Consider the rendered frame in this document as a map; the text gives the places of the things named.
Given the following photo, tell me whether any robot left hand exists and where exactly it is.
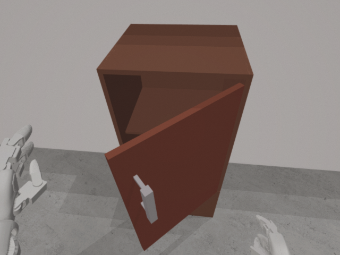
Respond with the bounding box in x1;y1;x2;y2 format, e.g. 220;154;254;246
0;125;47;221

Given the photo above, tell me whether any robot right hand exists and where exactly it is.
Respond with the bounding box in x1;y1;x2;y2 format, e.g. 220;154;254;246
250;215;291;255

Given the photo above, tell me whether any left robot forearm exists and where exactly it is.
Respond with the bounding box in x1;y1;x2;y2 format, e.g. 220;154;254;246
0;220;21;255

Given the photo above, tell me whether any cupboard door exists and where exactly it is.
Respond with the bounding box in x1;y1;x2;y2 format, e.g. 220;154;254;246
104;83;245;251

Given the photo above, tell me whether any handle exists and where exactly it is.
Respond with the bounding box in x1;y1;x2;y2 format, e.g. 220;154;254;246
133;175;158;224

